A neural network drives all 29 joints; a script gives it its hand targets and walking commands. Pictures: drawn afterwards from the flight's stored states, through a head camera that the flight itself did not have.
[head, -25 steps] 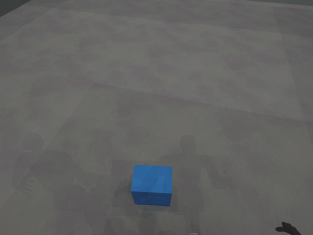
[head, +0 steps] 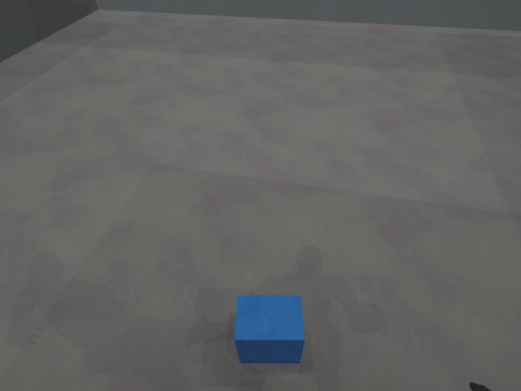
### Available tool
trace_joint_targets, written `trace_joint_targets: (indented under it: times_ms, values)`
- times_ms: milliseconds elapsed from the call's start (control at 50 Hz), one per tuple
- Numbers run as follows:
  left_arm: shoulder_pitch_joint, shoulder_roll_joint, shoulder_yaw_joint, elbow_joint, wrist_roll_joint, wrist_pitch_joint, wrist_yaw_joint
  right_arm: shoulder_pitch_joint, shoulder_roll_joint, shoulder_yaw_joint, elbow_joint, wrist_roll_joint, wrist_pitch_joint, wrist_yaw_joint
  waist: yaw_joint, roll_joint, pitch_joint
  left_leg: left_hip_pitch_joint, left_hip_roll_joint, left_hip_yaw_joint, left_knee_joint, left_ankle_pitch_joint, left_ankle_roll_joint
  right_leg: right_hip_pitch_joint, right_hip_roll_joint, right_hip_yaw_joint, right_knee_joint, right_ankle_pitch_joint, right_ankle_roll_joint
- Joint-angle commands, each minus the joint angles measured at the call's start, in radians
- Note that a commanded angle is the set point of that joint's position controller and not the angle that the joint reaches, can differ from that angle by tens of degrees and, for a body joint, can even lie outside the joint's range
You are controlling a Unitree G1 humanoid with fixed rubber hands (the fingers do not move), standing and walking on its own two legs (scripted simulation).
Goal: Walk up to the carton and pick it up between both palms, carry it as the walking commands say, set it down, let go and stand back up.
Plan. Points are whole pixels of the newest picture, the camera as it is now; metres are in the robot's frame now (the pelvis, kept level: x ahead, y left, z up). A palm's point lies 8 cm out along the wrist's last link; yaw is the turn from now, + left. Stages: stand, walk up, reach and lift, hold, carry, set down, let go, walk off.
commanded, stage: walk up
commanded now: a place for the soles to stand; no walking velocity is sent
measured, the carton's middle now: (269, 330) +0.46 +0.01 -0.62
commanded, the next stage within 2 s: reach and lift in 0.98 s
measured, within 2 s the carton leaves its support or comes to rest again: neither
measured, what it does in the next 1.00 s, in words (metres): stands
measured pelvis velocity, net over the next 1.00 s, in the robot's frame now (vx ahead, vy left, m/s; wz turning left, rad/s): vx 0.01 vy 0.02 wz -0.03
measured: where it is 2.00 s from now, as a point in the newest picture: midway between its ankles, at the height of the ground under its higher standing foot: outside the picture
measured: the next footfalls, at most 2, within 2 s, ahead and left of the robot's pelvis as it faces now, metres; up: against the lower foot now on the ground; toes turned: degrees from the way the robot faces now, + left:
none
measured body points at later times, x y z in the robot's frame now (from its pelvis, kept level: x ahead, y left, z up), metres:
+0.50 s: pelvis +0.01 +0.02 +0.00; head +0.04 +0.02 +0.45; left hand +0.11 +0.38 -0.08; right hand +0.10 -0.32 -0.09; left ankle +0.03 +0.12 -0.70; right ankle +0.06 -0.14 -0.70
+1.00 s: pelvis +0.01 +0.02 +0.00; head +0.03 +0.02 +0.45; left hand +0.11 +0.37 -0.08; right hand +0.11 -0.32 -0.08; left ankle +0.03 +0.12 -0.70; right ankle +0.06 -0.14 -0.70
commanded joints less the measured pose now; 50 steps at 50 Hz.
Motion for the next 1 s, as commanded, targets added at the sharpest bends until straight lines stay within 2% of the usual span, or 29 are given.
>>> trace_joint_targets:
  times_ms: [0,20,40,80,100,160,180,220,240,260,280,300,360,380,420,440,480,520,560,620,640,680,740,780,820,860,900,960,980]
  values:
    - [-0.14,0.17,0.032,-0.081,0.039,0.026,0.008,0.258,-0.192,-0.109,0.043,-0.002,-0.013,-0.001,-0.155,-0.042,0.057,0.313,-0.034,0.001,-0.367,0.016,-0.003,-0.368,-0.059,0.102,0.018,-0.21,-0.114]
    - [-0.087,0.062,0.003,-0.077,0.021,0.029,0.007,0.273,-0.248,-0.113,0.05,-0.025,-0.021,-0.017,-0.149,0.247,0.02,0.298,0.151,-0.378,-0.633,-0.152,0.046,-0.435,0.059,-0.004,0.312,-0.227,-0.046]
    - [-0.085,0.108,0.008,-0.056,0.012,0.033,0.008,0.118,-0.292,-0.107,-0.006,-0.011,-0.027,-0.022,-0.092,0.156,0.063,0.153,0.255,-0.606,-0.768,-0.311,0.097,-0.417,0.072,0.028,0.358,-0.224,-0.006]
    - [-0.025,0.182,0.038,-0.006,-0.004,0.024,-0.003,-0.025,-0.237,-0.077,-0.043,-0.013,-0.027,-0.022,-0.01,0.049,0.079,0.066,0.213,-0.465,-0.661,-0.141,0.134,-0.261,-0.019,0.016,0.307,-0.164,0.002]
    - [-0.043,0.16,0.033,-0.016,0.006,0.021,-0.012,-0.007,-0.219,-0.069,-0.037,-0.005,-0.032,-0.032,-0.018,0.026,0.061,0.085,0.224,-0.419,-0.607,0.058,0.14,-0.244,-0.023,-0.028,0.268,-0.191,-0.004]
    - [0.01,0.115,0.027,-0.006,0.0,0.002,-0.017,0.02,-0.2,-0.061,-0.048,-0.003,-0.031,-0.031,-0.011,0.109,-0.082,0.203,0.172,-0.206,-0.411,0.631,0.147,-0.087,0.013,-0.112,0.053,-0.156,-0.024]
    - [0.024,0.092,0.02,-0.003,0.004,-0.002,-0.014,0.017,-0.194,-0.061,-0.048,0.003,-0.028,-0.03,0.007,0.11,-0.108,0.166,0.153,-0.152,-0.371,0.661,0.137,0.008,0.028,-0.143,-0.014,-0.057,-0.03]
    - [0.017,0.134,0.027,0.002,0.022,-0.002,-0.003,0.024,-0.164,-0.052,-0.045,0.023,-0.022,-0.032,0.015,0.004,-0.141,0.1,0.123,-0.114,-0.268,0.605,0.068,0.148,0.036,-0.092,-0.1,0.102,-0.054]
    - [0.036,0.156,0.03,-0.001,0.027,-0.002,0.002,0.021,-0.154,-0.045,-0.051,0.027,-0.026,-0.036,0.024,-0.014,-0.137,0.045,0.098,-0.09,-0.227,0.597,0.038,0.176,-0.026,0.024,-0.073,0.234,-0.093]
    - [0.015,0.195,0.034,-0.016,0.027,0.0,0.002,0.02,-0.144,-0.046,-0.065,0.024,-0.027,-0.037,0.015,-0.089,-0.122,-0.025,0.031,-0.053,-0.174,0.445,-0.003,0.161,-0.137,0.229,-0.098,0.252,-0.146]
    - [-0.043,0.197,0.025,-0.019,0.019,0.006,-0.006,0.029,-0.136,-0.045,-0.042,0.024,-0.023,-0.039,-0.006,-0.136,-0.115,0.03,0.005,-0.038,-0.186,0.169,-0.007,0.085,-0.229,0.324,-0.1,0.267,-0.234]
    - [-0.065,0.204,0.027,-0.024,0.019,0.01,-0.009,0.039,-0.136,-0.049,-0.036,0.016,-0.023,-0.039,-0.021,-0.154,-0.102,0.056,0.011,-0.062,-0.226,0.121,0.013,0.028,-0.22,0.319,-0.097,0.192,-0.238]
    - [-0.102,0.104,0.002,-0.025,0.01,0.028,-0.018,0.019,-0.214,-0.068,-0.014,0.0,-0.042,-0.037,-0.034,0.072,-0.027,0.17,0.19,-0.354,-0.59,0.021,0.093,-0.191,0.014,-0.028,0.116,-0.04,-0.042]
    - [-0.085,0.127,0.01,-0.016,0.006,0.029,-0.017,0.005,-0.211,-0.063,-0.022,0.003,-0.046,-0.036,-0.031,0.065,-0.02,0.184,0.232,-0.369,-0.569,0.099,0.135,-0.178,-0.004,-0.061,0.089,-0.142,-0.017]
    - [-0.053,0.125,0.011,-0.009,0.011,0.014,-0.022,-0.018,-0.209,-0.055,-0.03,0.008,-0.04,-0.033,0.002,0.002,-0.042,0.112,0.22,-0.29,-0.477,0.251,0.147,-0.038,-0.01,-0.052,-0.005,-0.109,-0.028]
    - [-0.023,0.133,0.011,0.005,0.012,0.004,-0.019,-0.041,-0.185,-0.05,-0.018,0.009,-0.037,-0.032,0.021,0.009,-0.06,0.066,0.159,-0.196,-0.418,0.305,0.104,0.038,-0.01,-0.026,-0.049,0.005,-0.044]
    - [-0.019,0.179,0.024,0.001,0.022,-0.009,-0.015,-0.032,-0.146,-0.039,-0.022,0.02,-0.032,-0.036,0.018,-0.052,-0.109,-0.01,0.052,-0.085,-0.264,0.335,0.025,0.144,-0.116,0.197,-0.101,0.193,-0.123]
    - [-0.028,0.213,0.027,-0.001,0.02,0.002,-0.014,-0.011,-0.141,-0.045,-0.021,0.015,-0.024,-0.037,-0.009,-0.155,-0.111,0.008,-0.007,-0.03,-0.182,0.114,-0.002,0.086,-0.215,0.345,-0.147,0.198,-0.216]
    - [-0.087,0.197,0.024,-0.022,0.02,0.014,-0.012,0.025,-0.157,-0.049,-0.009,0.004,-0.029,-0.037,-0.027,-0.119,-0.087,0.071,0.016,-0.081,-0.298,0.088,0.017,-0.014,-0.177,0.303,-0.127,0.088,-0.178]
    - [-0.101,0.119,0.006,-0.022,0.012,0.025,-0.024,-0.013,-0.207,-0.056,-0.001,0.002,-0.044,-0.035,-0.015,0.051,-0.005,0.11,0.171,-0.313,-0.561,-0.008,0.115,-0.146,0.009,-0.021,0.061,-0.064,-0.031]
    - [-0.093,0.131,0.007,-0.02,0.013,0.027,-0.024,-0.024,-0.21,-0.055,-0.011,0.004,-0.045,-0.032,-0.022,0.067,-0.001,0.125,0.207,-0.331,-0.57,0.02,0.131,-0.144,0.002,-0.056,0.054,-0.119,-0.019]
    - [-0.056,0.125,0.013,-0.017,0.017,0.01,-0.028,-0.05,-0.194,-0.043,-0.018,0.009,-0.04,-0.032,0.008,0.014,-0.045,0.049,0.176,-0.224,-0.457,0.197,0.117,0.004,-0.012,-0.043,-0.04,-0.038,-0.03]
    - [-0.038,0.188,0.027,-0.011,0.022,0.001,-0.024,-0.043,-0.16,-0.04,-0.032,0.022,-0.032,-0.034,0.015,-0.147,-0.115,-0.007,0.034,-0.067,-0.269,0.209,0.013,0.125,-0.123,0.231,-0.139,0.123,-0.125]
    - [-0.073,0.197,0.027,-0.017,0.022,0.009,-0.018,-0.007,-0.146,-0.045,-0.018,0.018,-0.031,-0.032,-0.006,-0.169,-0.126,-0.002,0.004,-0.039,-0.228,0.16,0.001,0.122,-0.198,0.316,-0.128,0.185,-0.202]
    - [-0.109,0.177,0.017,-0.026,0.018,0.014,-0.018,0.021,-0.151,-0.048,0.004,0.014,-0.037,-0.038,-0.032,-0.115,-0.121,0.099,0.025,-0.072,-0.308,0.177,0.014,0.006,-0.159,0.263,-0.093,0.175,-0.165]
    - [-0.12,0.119,0.0,-0.04,0.01,0.023,-0.023,0.01,-0.195,-0.06,-0.001,0.0,-0.043,-0.037,-0.024,0.008,-0.079,0.153,0.135,-0.256,-0.489,0.121,0.09,-0.111,-0.03,0.056,0.051,0.05,-0.059]
    - [-0.111,0.121,0.009,-0.022,0.009,0.025,-0.024,-0.038,-0.21,-0.051,-0.016,0.006,-0.044,-0.033,-0.007,0.045,-0.034,0.127,0.2,-0.283,-0.509,0.205,0.137,-0.072,-0.001,-0.049,0.034,-0.038,-0.024]
    - [-0.074,0.141,0.009,-0.012,0.013,0.007,-0.024,-0.052,-0.177,-0.039,-0.024,0.013,-0.033,-0.034,0.005,0.014,-0.111,0.066,0.102,-0.156,-0.384,0.297,0.063,0.083,-0.032,0.051,-0.06,0.107,-0.063]
    - [-0.425,-0.165,0.032,-0.363,-0.012,0.23,-0.05,-0.212,0.051,-0.068,-0.285,-0.039,0.08,-0.045,0.045,-0.009,-0.097,-0.053,0.08,-0.201,-0.421,0.213,0.015,0.184,-0.008,0.126,-0.132,-0.053,-0.054]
